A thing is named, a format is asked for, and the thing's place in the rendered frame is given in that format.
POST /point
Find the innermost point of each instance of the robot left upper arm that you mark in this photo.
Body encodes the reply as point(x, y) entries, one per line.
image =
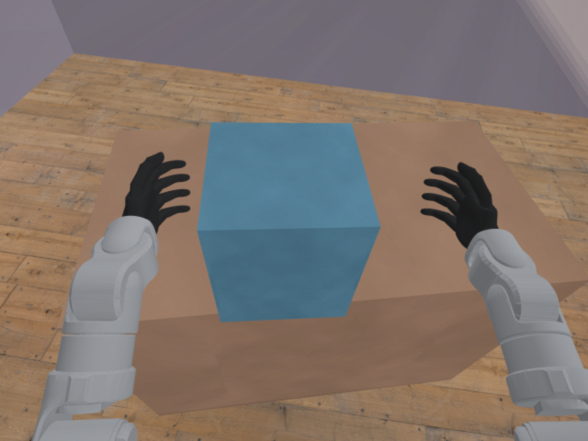
point(115, 429)

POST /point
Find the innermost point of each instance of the robot right upper arm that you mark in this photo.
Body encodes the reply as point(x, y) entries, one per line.
point(552, 431)

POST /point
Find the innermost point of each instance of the right robot forearm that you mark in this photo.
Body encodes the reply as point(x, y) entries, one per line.
point(545, 371)

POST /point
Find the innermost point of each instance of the left robot forearm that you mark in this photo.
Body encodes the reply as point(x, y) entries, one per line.
point(102, 316)

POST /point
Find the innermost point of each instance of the left robot hand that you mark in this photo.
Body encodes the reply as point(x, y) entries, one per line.
point(144, 199)

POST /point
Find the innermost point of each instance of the pedestal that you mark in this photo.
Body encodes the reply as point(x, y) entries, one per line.
point(414, 318)

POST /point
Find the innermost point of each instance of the right robot hand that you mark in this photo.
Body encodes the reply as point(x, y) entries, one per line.
point(473, 209)

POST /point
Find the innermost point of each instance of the carton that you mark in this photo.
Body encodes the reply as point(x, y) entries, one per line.
point(286, 221)

